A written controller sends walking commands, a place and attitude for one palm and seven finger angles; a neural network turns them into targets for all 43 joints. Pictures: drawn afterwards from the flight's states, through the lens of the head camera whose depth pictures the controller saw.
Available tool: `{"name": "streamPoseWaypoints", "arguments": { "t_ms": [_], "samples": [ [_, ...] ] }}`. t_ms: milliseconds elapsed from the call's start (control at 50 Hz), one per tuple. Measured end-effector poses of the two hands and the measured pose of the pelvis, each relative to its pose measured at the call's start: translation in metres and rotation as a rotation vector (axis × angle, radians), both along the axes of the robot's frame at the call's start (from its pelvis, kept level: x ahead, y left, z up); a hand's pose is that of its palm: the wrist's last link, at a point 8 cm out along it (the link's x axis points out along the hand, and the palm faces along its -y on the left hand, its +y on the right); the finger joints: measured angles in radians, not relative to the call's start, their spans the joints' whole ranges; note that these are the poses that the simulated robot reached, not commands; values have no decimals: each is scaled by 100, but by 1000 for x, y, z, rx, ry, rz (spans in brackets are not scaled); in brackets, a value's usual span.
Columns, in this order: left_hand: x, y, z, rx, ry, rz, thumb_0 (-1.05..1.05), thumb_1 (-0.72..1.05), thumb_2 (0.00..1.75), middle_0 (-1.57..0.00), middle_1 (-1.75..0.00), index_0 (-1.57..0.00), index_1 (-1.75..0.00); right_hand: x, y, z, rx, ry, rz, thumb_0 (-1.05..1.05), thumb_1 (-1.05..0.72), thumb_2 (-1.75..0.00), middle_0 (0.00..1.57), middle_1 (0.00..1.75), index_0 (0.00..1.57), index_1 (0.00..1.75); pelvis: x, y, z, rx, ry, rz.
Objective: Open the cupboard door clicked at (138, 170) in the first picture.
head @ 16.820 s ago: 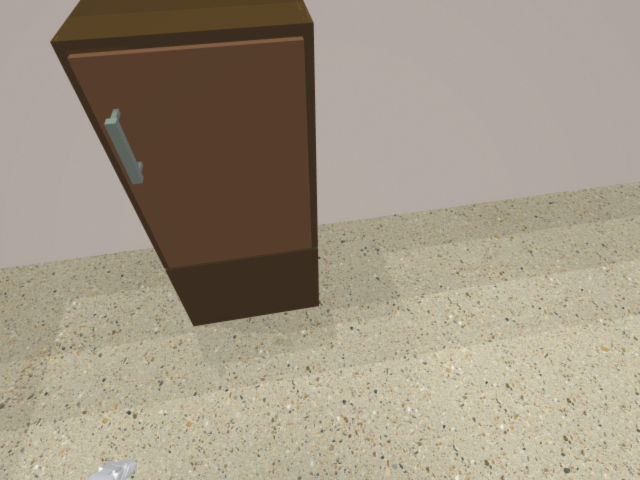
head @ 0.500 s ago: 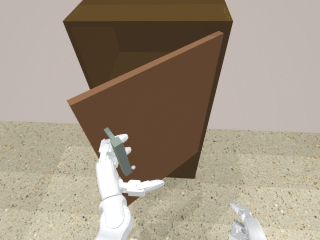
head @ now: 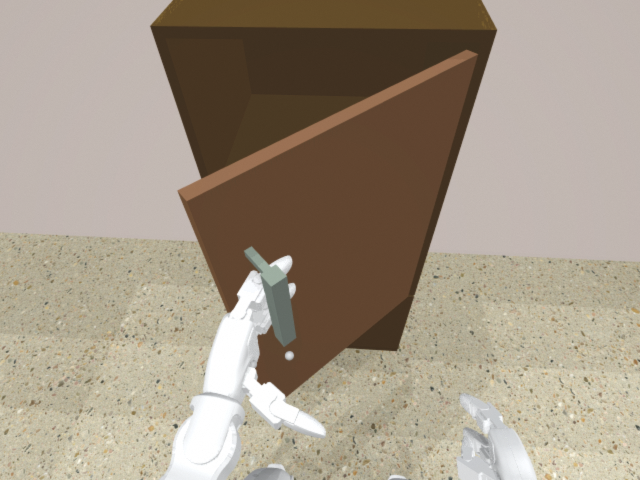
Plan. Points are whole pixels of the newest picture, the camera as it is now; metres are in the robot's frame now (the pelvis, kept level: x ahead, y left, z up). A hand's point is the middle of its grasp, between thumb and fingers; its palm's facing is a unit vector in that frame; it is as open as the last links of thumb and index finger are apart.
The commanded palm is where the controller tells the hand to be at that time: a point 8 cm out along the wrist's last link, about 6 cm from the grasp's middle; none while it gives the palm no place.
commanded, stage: slide the hand sideways off the handle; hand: left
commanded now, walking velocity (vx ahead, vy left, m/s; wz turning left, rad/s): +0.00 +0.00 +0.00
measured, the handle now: (270, 298) +0.31 +0.08 +0.07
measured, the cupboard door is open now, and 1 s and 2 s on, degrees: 44 45 45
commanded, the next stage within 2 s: draw the hand back to the body in 1.02 s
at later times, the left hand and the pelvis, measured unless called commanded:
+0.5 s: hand (265, 383) +0.21 +0.07 +0.07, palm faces -0.08 -1.00 +0.00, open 16.1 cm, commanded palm +0.19 +0.13 +0.07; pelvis +0.00 +0.01 -0.01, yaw -1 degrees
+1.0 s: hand (209, 416) +0.18 +0.13 +0.07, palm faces +0.00 -1.00 -0.04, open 16.2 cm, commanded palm +0.15 +0.18 +0.07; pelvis +0.01 -0.01 -0.02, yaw -1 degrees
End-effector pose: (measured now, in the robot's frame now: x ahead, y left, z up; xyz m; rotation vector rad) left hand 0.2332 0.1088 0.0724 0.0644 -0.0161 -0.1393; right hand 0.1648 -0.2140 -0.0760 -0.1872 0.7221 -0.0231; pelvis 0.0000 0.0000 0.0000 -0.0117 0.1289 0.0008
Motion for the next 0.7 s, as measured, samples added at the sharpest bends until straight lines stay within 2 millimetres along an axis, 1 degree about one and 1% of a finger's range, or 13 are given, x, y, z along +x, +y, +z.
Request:
{"name": "streamPoseWaypoints", "arguments": {
  "t_ms": [40, 120, 180, 260, 480, 580, 700],
  "samples": [
    [-4, -2, 1, -48, 18, -45, -1, -50, 30, -21, -37, -16, -39, -5, 1, 0, 4, -8, -19, 1, -90, -90, 21, 30, 20, 30, -1, 4, 0, -3, -4, -4],
    [-7, -6, 1, -125, 41, -14, -1, -50, 30, -18, -33, -15, -34, -12, 3, 2, 5, -18, -40, 1, -90, -90, 21, 30, 20, 30, -3, 9, 1, 1, -3, -14],
    [-8, -7, 0, -115, 31, 13, -1, -50, 30, -16, -32, -17, -34, -14, 5, 4, 4, -23, -35, 1, -90, -90, 21, 30, 20, 30, -3, 10, -1, 5, 5, -21],
    [-13, -3, -1, -92, 16, 28, -1, -50, 30, -17, -31, -18, -33, -15, 7, 6, 7, -26, -32, 1, -90, -90, 21, 30, 20, 30, -2, 9, -3, 6, 10, -28],
    [-35, 19, 2, -65, 30, 54, -1, -50, 30, -19, -32, -19, -32, -1, 5, 9, 10, -64, -19, 1, -90, -90, 21, 30, 20, 30, 2, 7, -6, -2, 12, -22],
    [-40, 23, 1, -60, 30, 62, -1, -50, 30, -19, -32, -19, -32, 5, 2, 7, 6, -77, -10, 1, -90, -90, 21, 30, 20, 30, 3, 3, -8, 0, 23, -18],
    [-44, 33, -1, -44, 36, 53, -1, -50, 30, -20, -32, -20, -33, 9, -6, 5, -1, -72, -19, 1, -90, -90, 21, 30, 20, 30, 6, -4, -11, 2, 35, -18]
  ]
}}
